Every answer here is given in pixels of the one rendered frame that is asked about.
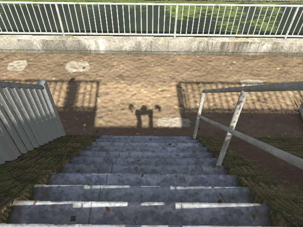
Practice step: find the stairs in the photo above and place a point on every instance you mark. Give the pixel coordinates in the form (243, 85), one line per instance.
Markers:
(141, 181)

